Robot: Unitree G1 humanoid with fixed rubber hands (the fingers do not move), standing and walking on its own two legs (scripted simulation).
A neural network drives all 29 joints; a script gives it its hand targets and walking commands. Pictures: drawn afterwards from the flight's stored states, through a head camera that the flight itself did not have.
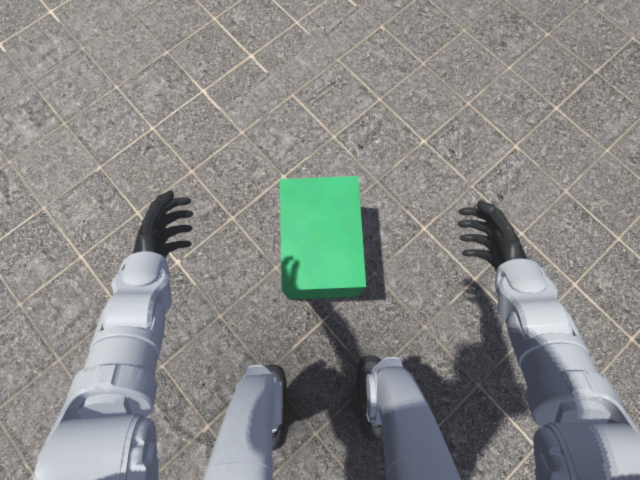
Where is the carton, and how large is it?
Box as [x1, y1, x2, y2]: [280, 176, 365, 299]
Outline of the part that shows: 357,176 280,179 281,279 282,290 289,299 356,296 365,287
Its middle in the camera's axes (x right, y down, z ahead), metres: +0.01 +0.01 +1.01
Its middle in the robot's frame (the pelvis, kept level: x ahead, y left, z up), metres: +0.51 +0.00 -0.59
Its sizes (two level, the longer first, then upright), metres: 0.270 0.191 0.221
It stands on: the floor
